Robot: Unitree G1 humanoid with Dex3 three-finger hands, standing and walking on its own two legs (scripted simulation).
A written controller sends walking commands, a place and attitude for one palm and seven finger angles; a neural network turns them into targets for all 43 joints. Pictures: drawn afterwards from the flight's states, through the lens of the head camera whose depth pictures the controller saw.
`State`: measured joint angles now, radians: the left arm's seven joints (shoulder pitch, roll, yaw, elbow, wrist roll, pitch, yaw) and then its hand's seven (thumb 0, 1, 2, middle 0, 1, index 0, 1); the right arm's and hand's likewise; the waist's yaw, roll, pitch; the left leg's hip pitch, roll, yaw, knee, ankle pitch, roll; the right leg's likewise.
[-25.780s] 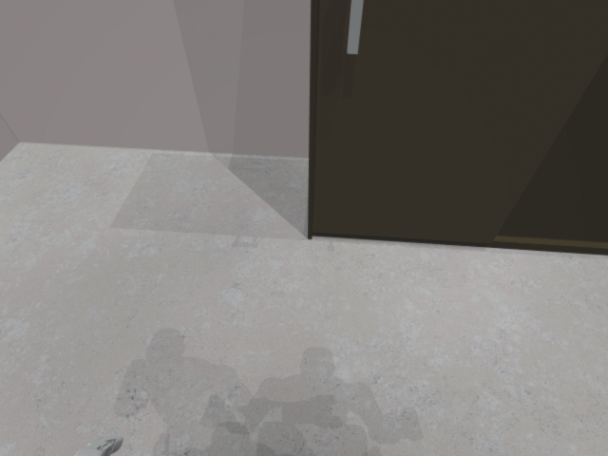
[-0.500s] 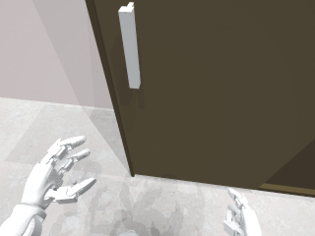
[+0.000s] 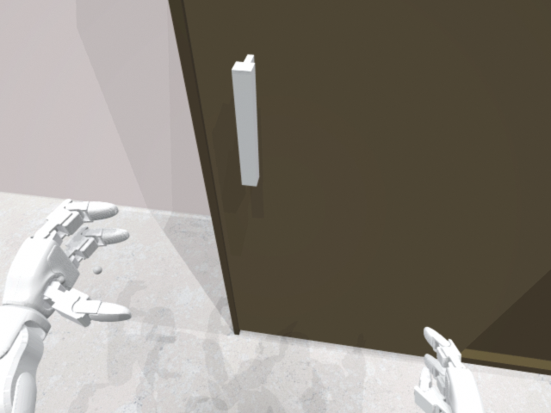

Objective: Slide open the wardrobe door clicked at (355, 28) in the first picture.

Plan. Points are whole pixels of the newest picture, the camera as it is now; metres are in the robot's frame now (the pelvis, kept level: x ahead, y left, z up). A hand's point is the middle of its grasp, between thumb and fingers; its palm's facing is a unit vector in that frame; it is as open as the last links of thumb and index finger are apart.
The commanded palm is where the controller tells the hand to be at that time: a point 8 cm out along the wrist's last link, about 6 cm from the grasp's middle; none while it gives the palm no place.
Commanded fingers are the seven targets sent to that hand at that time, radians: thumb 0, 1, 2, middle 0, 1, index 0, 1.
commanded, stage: raise the hand with hooked fingers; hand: left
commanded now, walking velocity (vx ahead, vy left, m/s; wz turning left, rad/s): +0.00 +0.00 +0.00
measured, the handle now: (250, 124) +0.51 +0.10 +0.18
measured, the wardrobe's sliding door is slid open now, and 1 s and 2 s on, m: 0.00 0.00 0.00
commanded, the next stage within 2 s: move the hooked fingers beside the handle in 0.88 s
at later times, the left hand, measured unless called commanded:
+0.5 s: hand (60, 201) +0.28 +0.28 +0.20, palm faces +0.04 -0.99 -0.11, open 13.9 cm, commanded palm +0.24 +0.32 +0.20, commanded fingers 0.00 -0.50 0.30 -0.30 -1.20 -0.30 -1.20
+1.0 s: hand (76, 210) +0.28 +0.27 +0.20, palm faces +0.05 -0.99 -0.09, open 13.9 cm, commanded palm +0.25 +0.30 +0.20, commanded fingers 0.00 -0.50 0.30 -0.30 -1.20 -0.30 -1.20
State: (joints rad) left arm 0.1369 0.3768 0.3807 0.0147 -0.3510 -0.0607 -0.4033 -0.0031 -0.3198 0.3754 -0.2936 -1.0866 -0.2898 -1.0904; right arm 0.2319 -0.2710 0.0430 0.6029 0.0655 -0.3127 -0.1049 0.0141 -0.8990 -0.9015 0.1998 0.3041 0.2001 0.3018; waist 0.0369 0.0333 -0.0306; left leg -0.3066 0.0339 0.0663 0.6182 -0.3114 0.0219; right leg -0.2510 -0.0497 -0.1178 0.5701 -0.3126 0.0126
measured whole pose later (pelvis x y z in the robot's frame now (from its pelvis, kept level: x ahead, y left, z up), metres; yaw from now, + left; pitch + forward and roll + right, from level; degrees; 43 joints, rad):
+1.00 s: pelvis +0.00 -0.01 +0.01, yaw +0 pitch -2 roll +0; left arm -0.12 0.48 0.49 0.15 -0.34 0.16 -0.48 -0.01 -0.50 0.30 -0.31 -1.20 -0.30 -1.20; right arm 0.22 -0.27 0.08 0.61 0.09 -0.22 -0.11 0.01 -0.90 -0.90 0.20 0.30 0.20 0.30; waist 0.04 0.06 -0.02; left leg -0.19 0.03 0.07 0.48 -0.25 0.01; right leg -0.15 -0.04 -0.12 0.46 -0.27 0.00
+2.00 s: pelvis +0.01 -0.01 +0.01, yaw -1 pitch +1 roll +0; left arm -0.50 0.41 0.33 0.49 -0.24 0.12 -0.31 -0.01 -0.50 0.30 -0.31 -1.20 -0.30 -1.20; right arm 0.24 -0.27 0.06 0.63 0.09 -0.14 -0.11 0.01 -0.90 -0.90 0.20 0.30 0.20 0.30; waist -0.01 0.04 -0.03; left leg -0.23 0.03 0.09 0.47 -0.25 0.01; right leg -0.21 -0.04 -0.10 0.47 -0.28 0.00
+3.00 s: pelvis +0.01 -0.01 +0.01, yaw -3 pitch +3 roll +0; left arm -0.67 0.41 0.33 0.76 -0.20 -0.03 -0.26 -0.01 -0.50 0.30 -0.30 -1.20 -0.30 -1.20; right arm 0.34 -0.28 0.03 0.67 0.08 -0.07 -0.09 0.01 -0.90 -0.90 0.20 0.30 0.20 0.30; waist -0.05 0.03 -0.04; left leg -0.28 0.04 0.11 0.49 -0.26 0.01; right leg -0.26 -0.03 -0.07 0.47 -0.26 0.00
